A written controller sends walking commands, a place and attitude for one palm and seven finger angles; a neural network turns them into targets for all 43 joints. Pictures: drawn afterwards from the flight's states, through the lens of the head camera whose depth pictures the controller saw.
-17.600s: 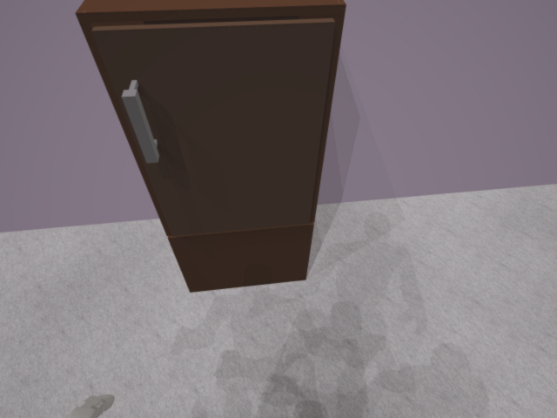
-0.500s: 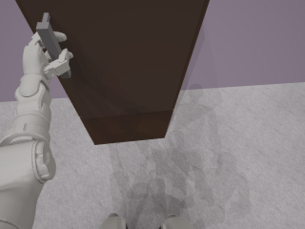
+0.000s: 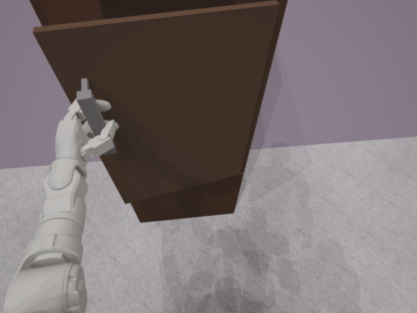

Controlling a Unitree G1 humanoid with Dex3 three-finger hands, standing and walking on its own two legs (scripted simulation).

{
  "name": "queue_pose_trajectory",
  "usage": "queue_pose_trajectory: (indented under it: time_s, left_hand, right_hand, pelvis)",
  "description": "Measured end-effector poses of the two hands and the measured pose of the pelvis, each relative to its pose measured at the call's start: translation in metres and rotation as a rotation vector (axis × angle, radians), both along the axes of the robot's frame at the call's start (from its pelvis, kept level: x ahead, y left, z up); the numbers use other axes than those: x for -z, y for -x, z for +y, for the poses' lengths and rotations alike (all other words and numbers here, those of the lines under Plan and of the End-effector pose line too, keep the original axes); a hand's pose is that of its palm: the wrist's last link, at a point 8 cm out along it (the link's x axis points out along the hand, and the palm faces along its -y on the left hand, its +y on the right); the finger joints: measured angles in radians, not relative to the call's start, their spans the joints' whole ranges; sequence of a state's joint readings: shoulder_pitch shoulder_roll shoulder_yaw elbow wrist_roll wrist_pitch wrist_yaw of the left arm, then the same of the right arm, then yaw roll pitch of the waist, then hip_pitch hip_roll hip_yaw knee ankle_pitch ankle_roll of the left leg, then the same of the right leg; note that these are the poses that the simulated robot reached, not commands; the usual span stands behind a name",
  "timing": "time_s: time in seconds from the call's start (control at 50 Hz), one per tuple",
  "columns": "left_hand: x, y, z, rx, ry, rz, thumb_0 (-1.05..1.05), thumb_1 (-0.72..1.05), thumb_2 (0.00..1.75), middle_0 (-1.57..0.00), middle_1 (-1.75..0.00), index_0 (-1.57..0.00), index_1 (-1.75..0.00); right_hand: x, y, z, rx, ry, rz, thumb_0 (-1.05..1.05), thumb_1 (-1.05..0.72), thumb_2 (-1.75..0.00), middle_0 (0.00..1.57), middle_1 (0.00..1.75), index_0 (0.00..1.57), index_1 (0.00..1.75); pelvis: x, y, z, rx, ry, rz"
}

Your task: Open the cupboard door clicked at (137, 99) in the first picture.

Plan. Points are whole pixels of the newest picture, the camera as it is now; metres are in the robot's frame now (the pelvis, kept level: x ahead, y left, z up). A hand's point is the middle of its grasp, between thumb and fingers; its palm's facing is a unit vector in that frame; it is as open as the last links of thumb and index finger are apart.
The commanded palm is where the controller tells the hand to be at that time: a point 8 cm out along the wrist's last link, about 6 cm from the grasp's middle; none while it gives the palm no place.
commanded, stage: pull the door open along its arc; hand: left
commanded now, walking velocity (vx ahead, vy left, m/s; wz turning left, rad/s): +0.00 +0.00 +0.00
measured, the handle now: (98, 118) +0.49 +0.21 +0.10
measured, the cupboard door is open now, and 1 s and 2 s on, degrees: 11 41 44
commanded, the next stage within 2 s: open thumb and fingers to let go in 0.54 s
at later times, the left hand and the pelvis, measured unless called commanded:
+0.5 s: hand (166, 202) +0.29 +0.06 +0.10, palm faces +0.42 -0.91 +0.00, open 6.3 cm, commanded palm +0.21 +0.10 +0.10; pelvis -0.01 -0.03 +0.01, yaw +4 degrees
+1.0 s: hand (171, 210) +0.28 +0.05 +0.09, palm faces +0.44 -0.90 -0.03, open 9.3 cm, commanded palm +0.23 +0.09 +0.10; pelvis +0.00 -0.05 +0.01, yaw +6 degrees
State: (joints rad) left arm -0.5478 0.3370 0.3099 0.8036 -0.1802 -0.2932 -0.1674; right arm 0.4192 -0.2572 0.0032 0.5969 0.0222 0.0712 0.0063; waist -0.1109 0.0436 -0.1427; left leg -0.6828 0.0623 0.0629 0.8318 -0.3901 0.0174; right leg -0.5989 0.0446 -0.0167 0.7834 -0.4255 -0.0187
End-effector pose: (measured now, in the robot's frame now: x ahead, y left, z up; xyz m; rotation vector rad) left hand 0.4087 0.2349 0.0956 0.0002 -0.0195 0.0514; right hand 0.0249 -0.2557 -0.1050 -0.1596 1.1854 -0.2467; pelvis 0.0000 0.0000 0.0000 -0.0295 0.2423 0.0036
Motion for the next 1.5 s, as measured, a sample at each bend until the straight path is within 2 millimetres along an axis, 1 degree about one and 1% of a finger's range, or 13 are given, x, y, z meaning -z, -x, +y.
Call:
queue_pose_trajectory:
  time_s: [0.06, 0.14, 0.22, 0.32, 0.44, 0.58, 0.66, 0.76, 0.86, 0.96, 1.16, 1.3, 1.5]
  left_hand:
    - [0.001, 0.024, -0.01, 0.007, 0.007, -0.01, 0.01, 0.68, 0.71, -0.35, -1.35, -0.32, -1.33]
    - [0.002, 0.057, -0.032, -0.126, 0.081, -0.019, 0.03, 0.66, 0.73, -0.33, -1.35, -0.33, -1.31]
    - [0.001, 0.086, -0.056, -0.253, 0.089, -0.018, 0.02, 0.65, 0.75, -0.33, -1.35, -0.34, -1.3]
    - [-0.002, 0.117, -0.086, -0.368, 0.061, 0.007, 0.01, 0.66, 0.76, -0.32, -1.34, -0.33, -1.31]
    - [-0.005, 0.148, -0.12, -0.412, 0.032, 0.04, 0.01, 0.66, 0.76, -0.3, -1.32, -0.33, -1.32]
    - [-0.006, 0.176, -0.15, -0.324, -0.006, 0.055, 0.01, 0.65, 0.72, -0.31, -1.32, -0.35, -1.34]
    - [-0.007, 0.18, -0.157, -0.327, -0.015, 0.059, 0.0, 0.65, 0.74, -0.32, -1.32, -0.35, -1.34]
    - [-0.005, 0.171, -0.15, -0.399, -0.01, 0.075, 0.0, 0.62, 0.77, -0.35, -1.33, -0.36, -1.34]
    - [-0.003, 0.167, -0.145, -0.415, -0.013, 0.073, 0.0, 0.52, 0.73, -0.36, -1.32, -0.37, -1.32]
    - [0.001, 0.169, -0.143, -0.401, -0.007, 0.081, 0.01, 0.3, 0.64, -0.35, -1.29, -0.36, -1.29]
    - [0.002, 0.177, -0.136, -0.39, -0.002, 0.066, 0.01, -0.26, 0.4, -0.32, -1.21, -0.32, -1.21]
    - [0.001, 0.178, -0.135, -0.375, -0.012, 0.052, 0.0, -0.44, 0.32, -0.27, -1.02, -0.28, -1.02]
    - [0.001, 0.178, -0.143, -0.332, -0.023, 0.052, -0.01, -0.49, 0.3, -0.22, -0.59, -0.22, -0.61]
  right_hand:
    - [-0.003, -0.024, 0.002, -0.027, -0.012, -0.078, 0.0, -0.91, -0.9, 0.2, 0.3, 0.2, 0.3]
    - [-0.007, -0.061, 0.008, -0.1, -0.035, -0.184, 0.0, -0.91, -0.9, 0.2, 0.3, 0.2, 0.3]
    - [-0.013, -0.097, 0.019, -0.191, -0.058, -0.276, 0.0, -0.91, -0.9, 0.2, 0.3, 0.2, 0.3]
    - [-0.025, -0.129, 0.031, -0.265, -0.085, -0.366, 0.01, -0.91, -0.9, 0.2, 0.3, 0.2, 0.3]
    - [-0.036, -0.145, 0.035, -0.295, -0.096, -0.41, 0.01, -0.91, -0.9, 0.2, 0.3, 0.2, 0.3]
    - [-0.04, -0.146, 0.021, -0.277, -0.095, -0.413, 0.01, -0.9, -0.9, 0.2, 0.3, 0.2, 0.3]
    - [-0.037, -0.145, 0.011, -0.282, -0.078, -0.396, 0.01, -0.9, -0.9, 0.2, 0.3, 0.2, 0.3]
    - [-0.029, -0.148, 0.005, -0.303, -0.058, -0.348, 0.01, -0.91, -0.9, 0.2, 0.3, 0.2, 0.3]
    - [-0.025, -0.152, 0.007, -0.307, -0.071, -0.339, 0.01, -0.91, -0.9, 0.2, 0.3, 0.2, 0.3]
    - [-0.024, -0.155, 0.011, -0.305, -0.086, -0.345, 0.01, -0.91, -0.9, 0.2, 0.3, 0.2, 0.3]
    - [-0.026, -0.16, 0.02, -0.303, -0.085, -0.371, 0.01, -0.91, -0.9, 0.2, 0.3, 0.2, 0.3]
    - [-0.028, -0.157, 0.025, -0.304, -0.081, -0.389, 0.01, -0.91, -0.9, 0.2, 0.3, 0.2, 0.3]
    - [-0.026, -0.146, 0.034, -0.303, -0.094, -0.394, 0.01, -0.91, -0.9, 0.2, 0.3, 0.2, 0.3]
  pelvis:
    - [-0.002, -0.001, 0.0, -0.001, -0.003, -0.025]
    - [-0.004, 0.002, 0.0, -0.014, -0.007, -0.057]
    - [-0.004, 0.008, -0.004, -0.03, -0.016, -0.081]
    - [-0.005, 0.013, -0.012, -0.044, -0.027, -0.114]
    - [-0.009, 0.014, -0.024, -0.059, -0.036, -0.159]
    - [-0.013, 0.01, -0.038, -0.067, -0.041, -0.208]
    - [-0.013, 0.01, -0.043, -0.084, -0.04, -0.227]
    - [-0.013, 0.01, -0.047, -0.095, -0.045, -0.216]
    - [-0.013, 0.006, -0.048, -0.094, -0.054, -0.193]
    - [-0.012, 0.002, -0.047, -0.091, -0.058, -0.183]
    - [-0.01, 0.0, -0.039, -0.087, -0.053, -0.181]
    - [-0.007, 0.005, -0.033, -0.088, -0.045, -0.186]
    - [-0.005, 0.016, -0.028, -0.085, -0.037, -0.194]
